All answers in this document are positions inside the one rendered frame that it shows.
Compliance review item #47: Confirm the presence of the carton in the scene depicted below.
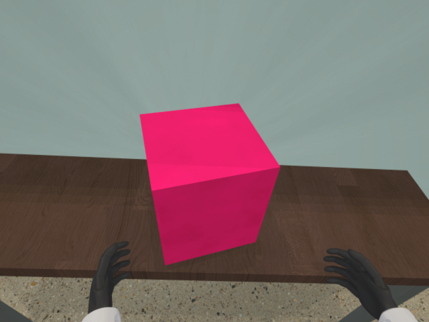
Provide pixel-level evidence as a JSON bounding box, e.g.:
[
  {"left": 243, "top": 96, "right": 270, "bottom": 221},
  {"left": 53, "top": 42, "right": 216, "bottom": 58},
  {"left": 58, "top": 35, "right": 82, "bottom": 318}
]
[{"left": 140, "top": 103, "right": 280, "bottom": 265}]

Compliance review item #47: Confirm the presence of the right robot forearm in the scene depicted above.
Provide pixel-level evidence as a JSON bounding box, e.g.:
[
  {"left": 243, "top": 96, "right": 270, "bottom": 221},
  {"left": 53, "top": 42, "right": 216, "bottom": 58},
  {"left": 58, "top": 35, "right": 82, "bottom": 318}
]
[{"left": 378, "top": 307, "right": 418, "bottom": 322}]

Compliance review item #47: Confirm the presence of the right robot hand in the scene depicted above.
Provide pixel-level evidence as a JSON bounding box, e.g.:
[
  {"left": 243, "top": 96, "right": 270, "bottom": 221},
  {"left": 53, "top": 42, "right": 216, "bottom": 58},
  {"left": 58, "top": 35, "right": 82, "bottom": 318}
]
[{"left": 323, "top": 248, "right": 398, "bottom": 320}]

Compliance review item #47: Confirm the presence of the table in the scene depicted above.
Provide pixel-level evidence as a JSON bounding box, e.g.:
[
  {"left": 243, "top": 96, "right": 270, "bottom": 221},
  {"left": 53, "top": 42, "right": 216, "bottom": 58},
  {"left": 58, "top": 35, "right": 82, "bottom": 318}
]
[{"left": 0, "top": 153, "right": 429, "bottom": 322}]

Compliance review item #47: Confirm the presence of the left robot forearm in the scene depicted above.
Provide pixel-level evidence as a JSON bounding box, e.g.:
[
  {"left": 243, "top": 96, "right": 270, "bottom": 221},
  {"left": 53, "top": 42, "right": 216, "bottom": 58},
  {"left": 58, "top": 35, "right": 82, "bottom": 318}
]
[{"left": 82, "top": 307, "right": 121, "bottom": 322}]

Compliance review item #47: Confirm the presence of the left robot hand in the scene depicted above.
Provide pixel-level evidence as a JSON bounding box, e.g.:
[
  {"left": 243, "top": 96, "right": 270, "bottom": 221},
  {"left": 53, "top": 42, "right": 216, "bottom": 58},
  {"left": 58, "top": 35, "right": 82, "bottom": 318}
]
[{"left": 88, "top": 241, "right": 131, "bottom": 314}]

